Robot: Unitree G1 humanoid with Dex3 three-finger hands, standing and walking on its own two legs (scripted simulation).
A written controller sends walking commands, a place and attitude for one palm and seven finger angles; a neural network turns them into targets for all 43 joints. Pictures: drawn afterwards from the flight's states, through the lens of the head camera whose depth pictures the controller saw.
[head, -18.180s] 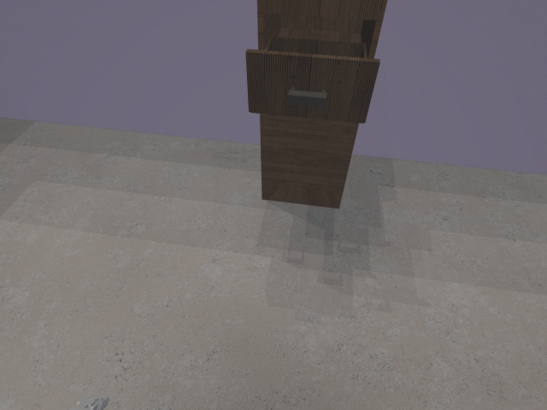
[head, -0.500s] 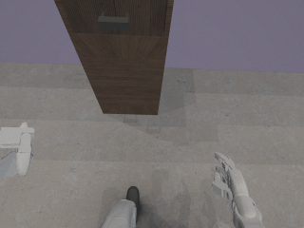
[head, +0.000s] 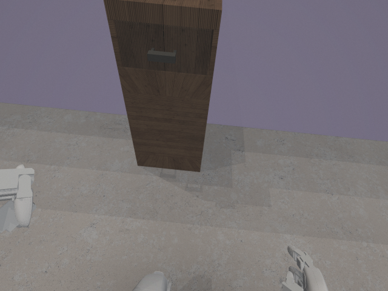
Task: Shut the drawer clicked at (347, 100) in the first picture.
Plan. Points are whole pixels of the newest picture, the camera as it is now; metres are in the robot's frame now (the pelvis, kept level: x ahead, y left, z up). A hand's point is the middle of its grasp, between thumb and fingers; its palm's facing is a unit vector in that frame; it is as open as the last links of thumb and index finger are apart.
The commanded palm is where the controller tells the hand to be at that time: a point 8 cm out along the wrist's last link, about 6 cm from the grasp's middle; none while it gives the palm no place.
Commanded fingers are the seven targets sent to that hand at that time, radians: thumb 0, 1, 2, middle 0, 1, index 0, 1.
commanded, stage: stop stepping back and stand still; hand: left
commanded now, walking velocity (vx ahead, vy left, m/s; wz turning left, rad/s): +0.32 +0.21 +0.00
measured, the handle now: (162, 54) +0.89 +0.19 +0.03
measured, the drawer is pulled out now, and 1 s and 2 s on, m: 0.00 0.00 0.00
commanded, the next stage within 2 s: let the arm hang, fingers relaxed in 0.62 s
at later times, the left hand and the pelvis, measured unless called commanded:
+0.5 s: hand out of the picture +0.14 +0.26 +0.20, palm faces +0.44 -0.71 -0.54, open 3.2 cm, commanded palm +0.08 +0.29 +0.19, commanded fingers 0.00 0.90 0.90 -1.40 -1.60 -1.40 -1.60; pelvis -0.04 +0.01 +0.00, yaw +2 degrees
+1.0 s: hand out of the picture +0.08 +0.20 -0.14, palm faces +0.01 -0.97 -0.22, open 3.1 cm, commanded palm none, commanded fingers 0.00 0.90 0.90 -0.80 -0.95 -0.80 -0.95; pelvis -0.02 +0.01 +0.00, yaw +5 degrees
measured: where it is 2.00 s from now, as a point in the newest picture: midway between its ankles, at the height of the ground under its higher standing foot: outside the picture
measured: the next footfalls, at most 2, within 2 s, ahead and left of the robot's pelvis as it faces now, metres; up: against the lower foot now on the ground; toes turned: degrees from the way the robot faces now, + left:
left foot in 0.20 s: -0.03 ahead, +0.14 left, -0.01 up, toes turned +4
right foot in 0.46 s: +0.04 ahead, -0.12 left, -0.01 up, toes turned +7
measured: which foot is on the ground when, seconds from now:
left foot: up 0.00-0.18, down 0.20-0.46, up 0.48-0.68, down 0.70-1.00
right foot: down 0.00-0.20, up 0.22-0.44, down 0.46-1.00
